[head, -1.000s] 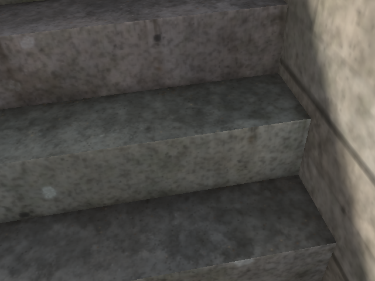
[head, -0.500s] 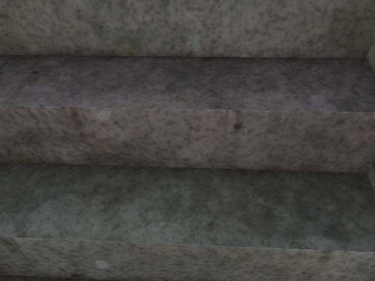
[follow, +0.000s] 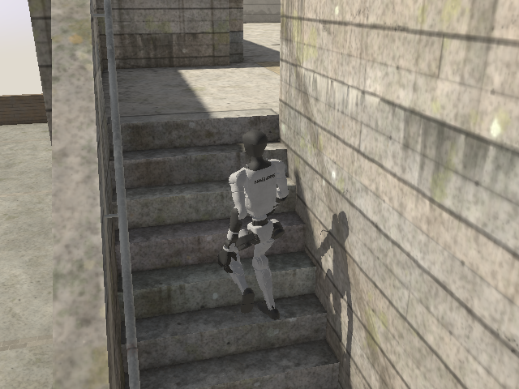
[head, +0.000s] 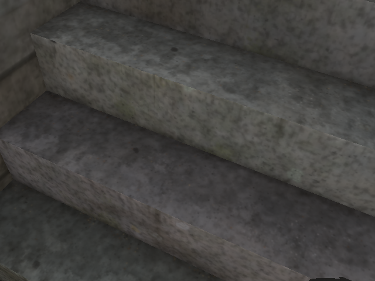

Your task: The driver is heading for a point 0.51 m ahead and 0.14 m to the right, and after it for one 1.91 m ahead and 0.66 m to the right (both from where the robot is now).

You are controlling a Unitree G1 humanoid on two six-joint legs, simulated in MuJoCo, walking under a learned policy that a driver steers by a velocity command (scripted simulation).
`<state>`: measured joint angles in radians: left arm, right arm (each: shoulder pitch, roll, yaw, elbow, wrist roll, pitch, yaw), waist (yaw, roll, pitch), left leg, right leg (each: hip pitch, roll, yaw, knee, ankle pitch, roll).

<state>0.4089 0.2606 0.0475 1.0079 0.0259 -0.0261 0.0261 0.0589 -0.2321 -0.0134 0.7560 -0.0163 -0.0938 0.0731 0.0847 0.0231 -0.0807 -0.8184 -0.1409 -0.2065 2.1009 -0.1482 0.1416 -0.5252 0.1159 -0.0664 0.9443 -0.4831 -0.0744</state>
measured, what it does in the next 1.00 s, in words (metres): climbs, turning right: left foot, then right foot 0.21 m higher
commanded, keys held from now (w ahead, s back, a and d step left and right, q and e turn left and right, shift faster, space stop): w+e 1.00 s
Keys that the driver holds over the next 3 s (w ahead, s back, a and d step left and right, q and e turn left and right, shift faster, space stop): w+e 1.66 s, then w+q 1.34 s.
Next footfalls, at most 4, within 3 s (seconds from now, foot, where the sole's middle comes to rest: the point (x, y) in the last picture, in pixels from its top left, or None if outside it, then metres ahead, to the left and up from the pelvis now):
0.30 left None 0.19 0.24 -0.71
0.64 right None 0.34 -0.05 -0.50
1.16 left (94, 260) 0.47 0.31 -0.50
1.66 right None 0.31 -0.12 -0.50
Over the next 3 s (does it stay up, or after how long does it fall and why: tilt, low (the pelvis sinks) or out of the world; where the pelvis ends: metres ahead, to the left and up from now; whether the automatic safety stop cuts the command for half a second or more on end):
stays up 0.58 -0.19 0.48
